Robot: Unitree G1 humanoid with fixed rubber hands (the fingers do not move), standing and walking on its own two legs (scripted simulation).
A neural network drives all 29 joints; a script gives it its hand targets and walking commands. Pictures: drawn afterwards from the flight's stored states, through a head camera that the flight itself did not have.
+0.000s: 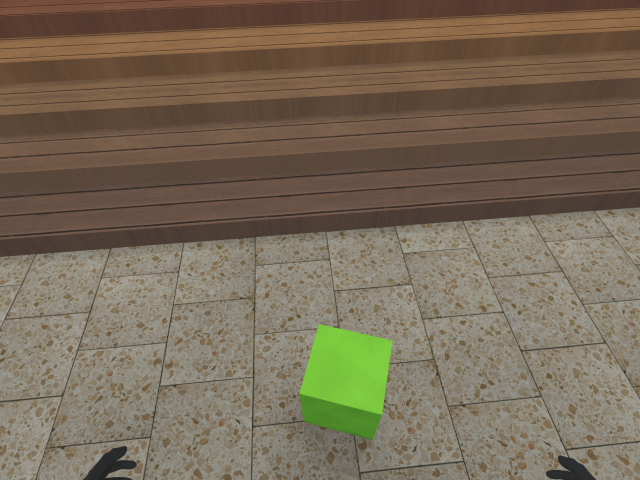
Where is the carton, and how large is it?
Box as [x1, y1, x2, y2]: [299, 324, 391, 439]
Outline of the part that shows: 319,324 299,393 303,420 310,423 372,439 382,411 391,340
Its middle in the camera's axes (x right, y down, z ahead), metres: +0.07 +0.42 +1.12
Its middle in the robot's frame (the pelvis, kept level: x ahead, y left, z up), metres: +0.46 -0.04 -0.66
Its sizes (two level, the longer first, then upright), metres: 0.210 0.200 0.250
